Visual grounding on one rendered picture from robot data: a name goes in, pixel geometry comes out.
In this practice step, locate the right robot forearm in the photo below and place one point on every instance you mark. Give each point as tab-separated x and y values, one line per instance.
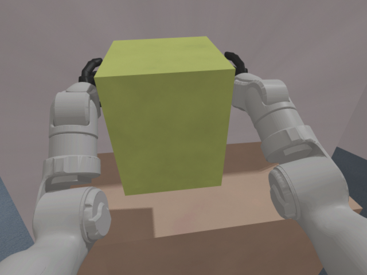
282	132

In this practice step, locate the left robot forearm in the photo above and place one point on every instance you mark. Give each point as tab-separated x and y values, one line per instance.
73	134

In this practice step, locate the left robot hand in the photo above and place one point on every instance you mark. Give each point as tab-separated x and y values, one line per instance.
88	74

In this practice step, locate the pedestal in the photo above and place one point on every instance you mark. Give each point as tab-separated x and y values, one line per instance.
232	229

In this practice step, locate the carton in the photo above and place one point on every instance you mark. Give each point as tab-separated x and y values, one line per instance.
167	104

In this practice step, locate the robot right upper arm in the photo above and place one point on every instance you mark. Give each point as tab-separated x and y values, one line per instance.
312	192

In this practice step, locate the right robot hand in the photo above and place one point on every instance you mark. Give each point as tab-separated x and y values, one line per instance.
240	68

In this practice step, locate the robot left upper arm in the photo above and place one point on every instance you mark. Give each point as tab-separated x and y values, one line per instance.
66	225

